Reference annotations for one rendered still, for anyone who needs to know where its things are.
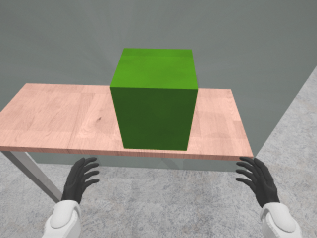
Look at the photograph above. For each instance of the left robot hand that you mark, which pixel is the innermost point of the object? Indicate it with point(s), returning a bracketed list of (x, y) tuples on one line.
[(76, 183)]

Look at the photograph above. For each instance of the right robot forearm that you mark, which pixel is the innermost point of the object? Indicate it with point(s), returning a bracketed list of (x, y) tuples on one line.
[(278, 222)]

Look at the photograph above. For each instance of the right robot hand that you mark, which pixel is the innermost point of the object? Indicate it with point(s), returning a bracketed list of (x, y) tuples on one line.
[(261, 181)]

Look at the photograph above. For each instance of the table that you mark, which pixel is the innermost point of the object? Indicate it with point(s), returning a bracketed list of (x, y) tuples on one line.
[(81, 119)]

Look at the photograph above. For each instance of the left robot forearm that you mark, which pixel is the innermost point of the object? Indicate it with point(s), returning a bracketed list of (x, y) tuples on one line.
[(64, 221)]

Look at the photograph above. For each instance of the carton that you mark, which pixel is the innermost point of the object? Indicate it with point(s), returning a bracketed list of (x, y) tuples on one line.
[(154, 93)]

